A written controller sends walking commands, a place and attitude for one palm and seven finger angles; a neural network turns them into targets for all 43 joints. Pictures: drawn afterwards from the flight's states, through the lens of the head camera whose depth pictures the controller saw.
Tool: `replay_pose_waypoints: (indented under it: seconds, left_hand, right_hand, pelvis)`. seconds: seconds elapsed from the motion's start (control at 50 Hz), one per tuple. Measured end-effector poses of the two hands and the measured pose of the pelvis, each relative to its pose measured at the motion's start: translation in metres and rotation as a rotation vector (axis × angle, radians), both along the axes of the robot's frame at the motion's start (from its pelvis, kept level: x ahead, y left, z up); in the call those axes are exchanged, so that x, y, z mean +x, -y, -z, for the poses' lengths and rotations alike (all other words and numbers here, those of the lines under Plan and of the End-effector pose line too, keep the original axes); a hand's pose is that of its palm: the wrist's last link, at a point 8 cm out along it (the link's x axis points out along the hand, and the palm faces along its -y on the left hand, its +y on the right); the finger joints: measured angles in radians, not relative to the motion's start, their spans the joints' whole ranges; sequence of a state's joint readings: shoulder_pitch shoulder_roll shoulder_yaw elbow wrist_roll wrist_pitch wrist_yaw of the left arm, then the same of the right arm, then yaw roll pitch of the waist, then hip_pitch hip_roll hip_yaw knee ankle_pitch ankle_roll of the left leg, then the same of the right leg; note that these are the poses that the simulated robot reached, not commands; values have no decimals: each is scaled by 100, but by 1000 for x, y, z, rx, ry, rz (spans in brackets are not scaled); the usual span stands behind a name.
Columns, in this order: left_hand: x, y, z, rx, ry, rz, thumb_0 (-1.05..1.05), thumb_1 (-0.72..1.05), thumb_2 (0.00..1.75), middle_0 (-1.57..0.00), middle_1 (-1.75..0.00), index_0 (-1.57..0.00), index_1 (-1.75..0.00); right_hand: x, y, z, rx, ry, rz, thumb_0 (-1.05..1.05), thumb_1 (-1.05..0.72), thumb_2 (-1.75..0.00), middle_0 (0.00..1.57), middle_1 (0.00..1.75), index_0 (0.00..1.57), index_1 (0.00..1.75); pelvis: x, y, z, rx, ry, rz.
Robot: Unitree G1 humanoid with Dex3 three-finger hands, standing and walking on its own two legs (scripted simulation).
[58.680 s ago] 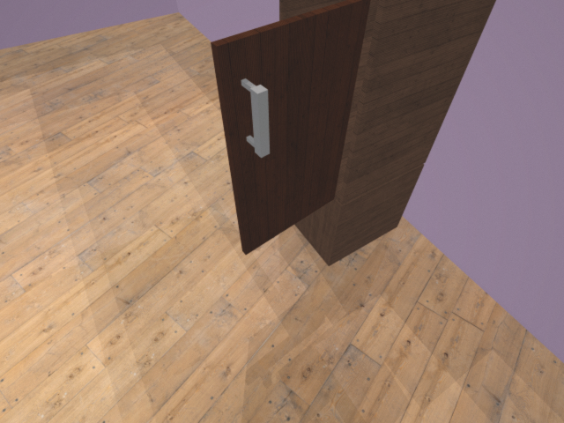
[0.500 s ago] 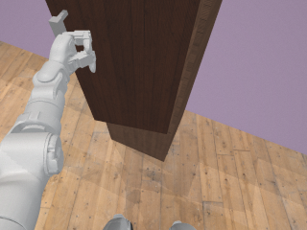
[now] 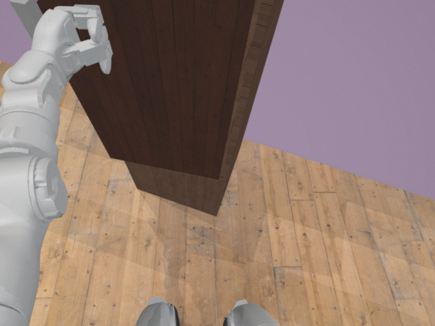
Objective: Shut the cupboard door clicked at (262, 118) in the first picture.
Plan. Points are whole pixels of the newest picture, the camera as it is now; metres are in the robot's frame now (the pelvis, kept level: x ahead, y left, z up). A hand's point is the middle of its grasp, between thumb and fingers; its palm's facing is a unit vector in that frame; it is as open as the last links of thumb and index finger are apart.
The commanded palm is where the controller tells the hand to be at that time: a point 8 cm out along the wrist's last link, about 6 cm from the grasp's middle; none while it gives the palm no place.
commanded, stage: push the door shut along its arc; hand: left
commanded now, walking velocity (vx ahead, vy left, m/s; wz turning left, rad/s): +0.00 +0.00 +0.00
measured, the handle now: (52, 36) +0.59 +0.20 +0.16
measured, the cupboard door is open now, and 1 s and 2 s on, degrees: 8 0 0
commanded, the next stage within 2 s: pull the fist back off the door in 0.26 s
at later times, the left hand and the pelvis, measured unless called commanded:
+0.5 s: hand (118, 32) +0.57 +0.10 +0.17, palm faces -0.01 -0.99 +0.11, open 3.1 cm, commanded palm +0.56 +0.11 +0.16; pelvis -0.01 +0.00 -0.01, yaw +1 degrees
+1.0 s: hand (138, 53) +0.54 +0.07 +0.16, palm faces +0.08 -1.00 +0.00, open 3.1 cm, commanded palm +0.49 +0.11 +0.16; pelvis +0.02 -0.01 +0.01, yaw -1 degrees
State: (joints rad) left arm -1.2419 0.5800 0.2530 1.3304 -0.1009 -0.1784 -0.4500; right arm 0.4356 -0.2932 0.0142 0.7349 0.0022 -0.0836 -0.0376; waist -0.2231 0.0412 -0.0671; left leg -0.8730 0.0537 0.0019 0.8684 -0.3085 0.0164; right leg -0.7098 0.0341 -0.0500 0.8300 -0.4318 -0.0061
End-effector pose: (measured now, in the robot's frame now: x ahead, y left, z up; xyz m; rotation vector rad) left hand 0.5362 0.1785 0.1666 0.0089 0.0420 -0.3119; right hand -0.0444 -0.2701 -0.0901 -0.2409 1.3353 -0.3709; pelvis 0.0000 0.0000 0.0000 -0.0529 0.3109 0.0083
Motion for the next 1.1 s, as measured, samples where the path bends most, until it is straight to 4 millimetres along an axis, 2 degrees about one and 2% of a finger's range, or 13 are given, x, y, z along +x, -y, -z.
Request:
replay_pose_waypoints:
  seconds: [0.24, 0.38, 0.42, 0.48, 0.56, 0.64, 0.72, 0.86, 0.92, 0.98, 1.1]
  left_hand:
    - [6, 9, -1, -5, 4, 33, 2, 90, 97, -130, -150, -130, -150]
    - [9, 17, -2, -5, 5, 47, 3, 96, 101, -130, -150, -130, -150]
    - [11, 19, -1, -64, -11, -33, 3, 93, 100, -130, -150, -130, -150]
    - [13, 26, 1, -110, -28, -236, 3, 84, 96, -130, -150, -130, -150]
    - [10, 35, 0, -61, 16, -436, 4, 80, 96, -130, -150, -129, -150]
    - [7, 43, -3, 43, 65, -445, 4, 84, 97, -130, -150, -129, -150]
    - [4, 51, -1, 22, 18, -410, 3, 90, 96, -130, -150, -129, -150]
    - [-3, 58, -2, -15, 48, -399, 2, 92, 93, -130, -150, -130, -150]
    - [-11, 60, 1, -16, 64, -391, 2, 92, 92, -130, -150, -129, -150]
    - [-21, 60, 8, -8, 52, -390, 1, 91, 91, -130, -150, -130, -150]
    - [-43, 59, 11, -19, 76, -399, 2, 90, 91, -130, -150, -130, -150]
  right_hand:
    - [20, 5, 2, -32, 37, -55, 1, -90, -90, 20, 30, 20, 30]
    - [22, 3, 6, -33, 43, -62, 1, -90, -90, 20, 30, 20, 30]
    - [21, 0, 6, -24, 44, -65, 1, -90, -90, 20, 30, 20, 30]
    - [18, -8, 7, 19, 38, -93, 1, -90, -90, 20, 30, 20, 30]
    - [8, -21, 12, 91, 22, -120, 1, -90, -90, 20, 30, 20, 30]
    - [-7, -31, 16, 145, 3, -73, 1, -90, -90, 20, 30, 20, 30]
    - [-22, -37, 14, 172, -27, -17, 1, -90, -90, 20, 30, 20, 30]
    - [-31, -30, 6, 173, -43, 21, 1, -90, -90, 20, 30, 20, 30]
    - [-22, -22, 4, 167, -30, 27, 1, -90, -90, 20, 30, 20, 30]
    - [-6, -12, 4, 155, 2, 21, 1, -90, -90, 20, 30, 20, 30]
    - [49, 4, 4, 134, 122, -24, 1, -90, -90, 20, 30, 20, 30]
  pelvis:
    - [-3, -2, 5, -8, -23, -14]
    - [-5, -3, 8, -8, -31, -16]
    - [-5, -4, 8, -13, -37, -15]
    - [-6, -5, 9, -13, -48, -19]
    - [-6, -3, 11, -10, -60, -19]
    - [-7, -1, 10, -6, -45, -11]
    - [-5, 1, 3, 1, -23, 1]
    - [5, 4, -7, 16, 8, 25]
    - [10, 7, -10, 23, 28, 33]
    - [15, 9, -13, 28, 50, 34]
    - [23, 14, -18, 37, 91, 32]
